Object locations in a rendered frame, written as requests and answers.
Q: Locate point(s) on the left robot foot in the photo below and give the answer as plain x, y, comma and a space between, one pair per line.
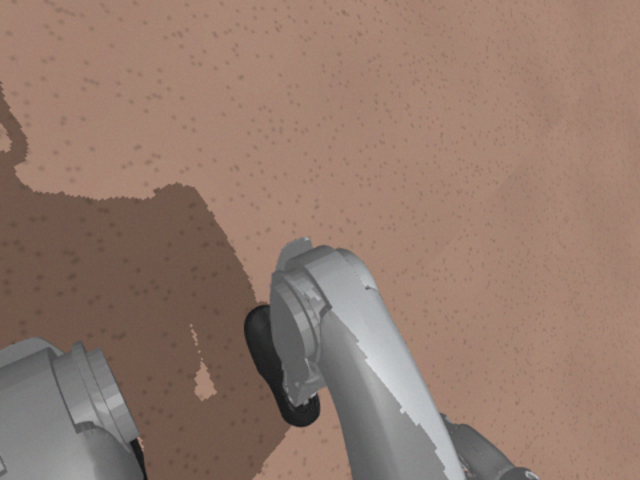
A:
139, 455

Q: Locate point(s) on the right robot hand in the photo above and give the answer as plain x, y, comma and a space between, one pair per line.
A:
476, 454

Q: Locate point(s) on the right robot foot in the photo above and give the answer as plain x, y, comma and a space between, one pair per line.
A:
257, 330

